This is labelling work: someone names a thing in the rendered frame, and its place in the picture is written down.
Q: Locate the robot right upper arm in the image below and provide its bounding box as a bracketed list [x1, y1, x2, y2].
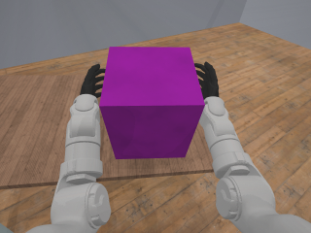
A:
[216, 175, 311, 233]

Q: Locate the right robot forearm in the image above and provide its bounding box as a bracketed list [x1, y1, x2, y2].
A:
[199, 96, 276, 209]

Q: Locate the left robot hand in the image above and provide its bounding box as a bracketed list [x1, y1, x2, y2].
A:
[80, 63, 106, 98]

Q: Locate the left robot forearm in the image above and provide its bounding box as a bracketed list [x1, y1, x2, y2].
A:
[51, 94, 103, 222]

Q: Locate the carton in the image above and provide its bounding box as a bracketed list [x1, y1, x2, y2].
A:
[99, 47, 205, 159]

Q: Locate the robot left upper arm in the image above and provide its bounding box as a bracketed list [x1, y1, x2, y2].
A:
[25, 182, 111, 233]

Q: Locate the table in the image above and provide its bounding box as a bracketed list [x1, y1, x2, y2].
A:
[0, 75, 214, 233]

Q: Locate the right robot hand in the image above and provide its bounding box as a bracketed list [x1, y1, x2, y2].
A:
[194, 61, 220, 100]

